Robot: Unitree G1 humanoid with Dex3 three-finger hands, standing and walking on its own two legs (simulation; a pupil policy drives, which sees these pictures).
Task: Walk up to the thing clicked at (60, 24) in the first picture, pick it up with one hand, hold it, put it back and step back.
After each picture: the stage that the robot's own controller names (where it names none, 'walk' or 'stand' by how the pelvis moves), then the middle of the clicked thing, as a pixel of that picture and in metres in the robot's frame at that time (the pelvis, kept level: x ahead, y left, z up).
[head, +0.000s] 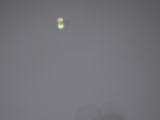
stand; (60, 23) +1.67 +0.28 -0.72
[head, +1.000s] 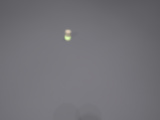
walk; (67, 35) +1.55 +0.13 -0.71
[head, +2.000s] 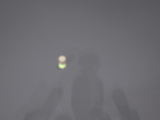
walk; (62, 62) +0.99 +0.15 -0.71
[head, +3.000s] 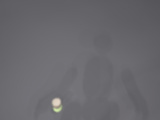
walk; (57, 105) +0.58 +0.19 -0.71
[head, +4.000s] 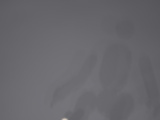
stand; out of the picture +0.39 +0.17 -0.70
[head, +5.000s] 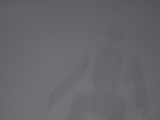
stand; out of the picture +0.35 +0.16 -0.72
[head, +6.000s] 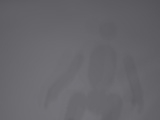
stand; out of the picture +0.34 +0.18 -0.73
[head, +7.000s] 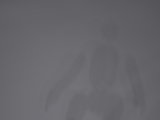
stand; out of the picture +0.34 +0.18 -0.73
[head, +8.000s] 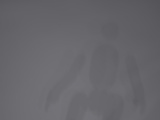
stand; out of the picture +0.34 +0.18 -0.73
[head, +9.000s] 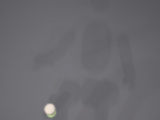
go down; (50, 110) +0.37 +0.18 -0.64
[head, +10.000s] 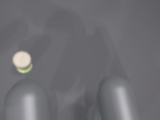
go down; (23, 63) +0.42 +0.20 -0.29
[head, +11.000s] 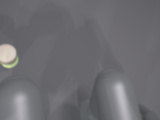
close in; (8, 57) +0.42 +0.22 -0.26
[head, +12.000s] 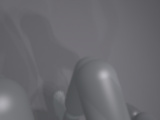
close; out of the picture +0.41 +0.24 -0.22
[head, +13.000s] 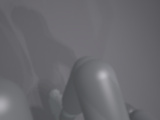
close; out of the picture +0.41 +0.25 -0.23
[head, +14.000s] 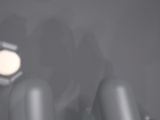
lift; (6, 66) +0.34 +0.25 -0.10
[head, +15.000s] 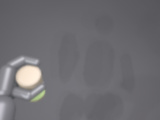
hold; (32, 84) +0.32 +0.17 +0.04
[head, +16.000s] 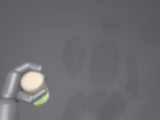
hold; (36, 89) +0.32 +0.17 +0.01
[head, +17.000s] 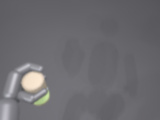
hold; (37, 89) +0.32 +0.17 +0.01
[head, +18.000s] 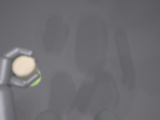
crouch; (28, 72) +0.38 +0.18 -0.06
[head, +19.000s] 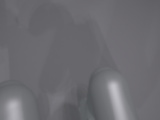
lower; out of the picture +0.46 +0.24 -0.12
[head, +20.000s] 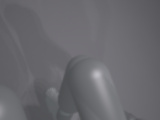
lower; out of the picture +0.43 +0.27 -0.23
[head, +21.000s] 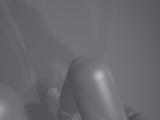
lower; out of the picture +0.43 +0.27 -0.23
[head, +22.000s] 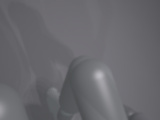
lower; out of the picture +0.43 +0.27 -0.23
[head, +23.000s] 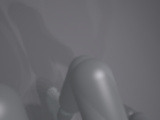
lower; out of the picture +0.43 +0.27 -0.23
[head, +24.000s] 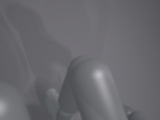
open; out of the picture +0.42 +0.24 -0.23
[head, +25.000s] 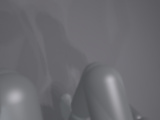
stand; out of the picture +0.42 +0.23 -0.24
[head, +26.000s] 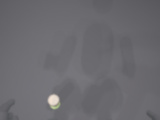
stand; (54, 102) +0.40 +0.15 -0.57
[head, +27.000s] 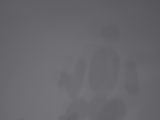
stand; out of the picture +0.37 +0.15 -0.66
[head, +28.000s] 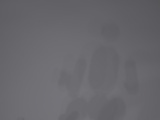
stand; out of the picture +0.37 +0.15 -0.67
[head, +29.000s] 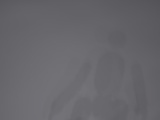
stand; out of the picture +0.39 +0.14 -0.72
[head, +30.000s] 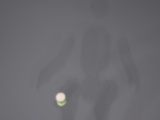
walk; (61, 99) +0.47 +0.14 -0.70
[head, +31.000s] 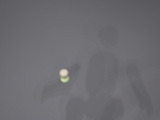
walk; (64, 76) +0.75 +0.17 -0.70
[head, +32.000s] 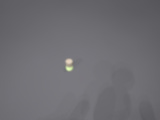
stand; (69, 65) +1.04 +0.17 -0.70
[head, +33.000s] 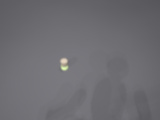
stand; (64, 64) +1.01 +0.18 -0.73
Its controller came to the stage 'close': yes
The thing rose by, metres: 0.72
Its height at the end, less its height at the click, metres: +0.00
